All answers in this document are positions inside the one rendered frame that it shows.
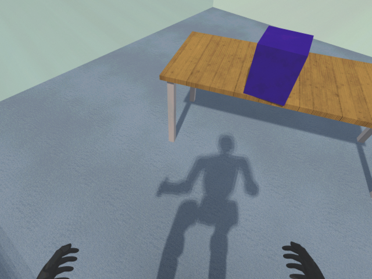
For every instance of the carton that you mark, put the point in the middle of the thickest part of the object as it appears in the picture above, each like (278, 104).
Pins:
(278, 60)

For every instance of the robot left hand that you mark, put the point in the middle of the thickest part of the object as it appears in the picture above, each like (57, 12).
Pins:
(51, 269)

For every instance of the table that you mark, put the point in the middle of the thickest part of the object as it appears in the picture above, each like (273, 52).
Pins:
(327, 86)

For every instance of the robot right hand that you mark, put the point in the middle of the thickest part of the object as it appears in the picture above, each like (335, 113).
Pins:
(307, 266)

